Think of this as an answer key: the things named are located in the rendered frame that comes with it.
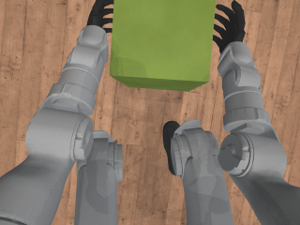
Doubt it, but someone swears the robot right foot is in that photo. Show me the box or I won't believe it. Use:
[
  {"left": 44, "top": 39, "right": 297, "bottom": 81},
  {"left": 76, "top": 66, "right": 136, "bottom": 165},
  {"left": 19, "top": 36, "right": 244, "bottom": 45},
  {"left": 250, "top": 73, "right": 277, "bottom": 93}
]
[{"left": 162, "top": 121, "right": 180, "bottom": 175}]

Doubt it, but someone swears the left robot forearm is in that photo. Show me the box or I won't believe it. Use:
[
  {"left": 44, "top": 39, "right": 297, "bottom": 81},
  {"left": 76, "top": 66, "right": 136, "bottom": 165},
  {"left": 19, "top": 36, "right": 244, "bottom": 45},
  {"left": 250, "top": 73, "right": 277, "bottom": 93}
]
[{"left": 25, "top": 25, "right": 109, "bottom": 150}]

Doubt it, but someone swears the right robot forearm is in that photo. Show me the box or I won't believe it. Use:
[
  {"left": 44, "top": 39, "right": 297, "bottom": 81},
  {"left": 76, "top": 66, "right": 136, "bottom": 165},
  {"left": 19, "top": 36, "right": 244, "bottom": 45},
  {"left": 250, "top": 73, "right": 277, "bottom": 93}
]
[{"left": 217, "top": 41, "right": 281, "bottom": 143}]

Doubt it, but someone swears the left robot hand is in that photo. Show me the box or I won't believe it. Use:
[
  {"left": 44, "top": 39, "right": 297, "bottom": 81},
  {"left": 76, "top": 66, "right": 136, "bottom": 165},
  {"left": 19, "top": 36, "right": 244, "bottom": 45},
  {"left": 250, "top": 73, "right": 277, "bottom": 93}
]
[{"left": 87, "top": 0, "right": 114, "bottom": 33}]

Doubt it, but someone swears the right robot hand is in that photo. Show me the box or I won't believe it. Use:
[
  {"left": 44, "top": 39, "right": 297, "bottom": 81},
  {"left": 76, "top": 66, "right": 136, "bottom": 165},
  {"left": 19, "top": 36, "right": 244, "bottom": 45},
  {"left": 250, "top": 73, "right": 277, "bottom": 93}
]
[{"left": 213, "top": 0, "right": 246, "bottom": 54}]

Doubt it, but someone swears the robot right upper arm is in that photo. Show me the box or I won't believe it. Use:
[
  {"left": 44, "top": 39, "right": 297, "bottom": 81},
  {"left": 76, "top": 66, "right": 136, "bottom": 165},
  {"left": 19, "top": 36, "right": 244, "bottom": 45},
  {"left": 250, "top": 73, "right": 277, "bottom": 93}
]
[{"left": 217, "top": 131, "right": 300, "bottom": 225}]

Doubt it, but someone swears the left robot thigh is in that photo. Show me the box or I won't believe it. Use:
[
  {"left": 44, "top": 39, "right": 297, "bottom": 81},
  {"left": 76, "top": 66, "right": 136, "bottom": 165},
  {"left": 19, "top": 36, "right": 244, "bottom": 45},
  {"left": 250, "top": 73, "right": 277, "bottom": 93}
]
[{"left": 74, "top": 138, "right": 123, "bottom": 225}]

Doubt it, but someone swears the robot left upper arm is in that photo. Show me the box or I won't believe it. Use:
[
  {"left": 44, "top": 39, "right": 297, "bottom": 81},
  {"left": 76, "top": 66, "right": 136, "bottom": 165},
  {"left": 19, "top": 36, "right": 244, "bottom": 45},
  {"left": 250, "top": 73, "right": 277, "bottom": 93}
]
[{"left": 0, "top": 107, "right": 94, "bottom": 225}]

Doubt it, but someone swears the carton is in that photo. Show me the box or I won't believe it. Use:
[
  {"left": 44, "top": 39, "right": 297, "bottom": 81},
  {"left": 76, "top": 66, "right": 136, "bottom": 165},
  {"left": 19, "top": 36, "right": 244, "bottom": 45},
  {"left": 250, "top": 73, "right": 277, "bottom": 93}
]
[{"left": 109, "top": 0, "right": 217, "bottom": 92}]

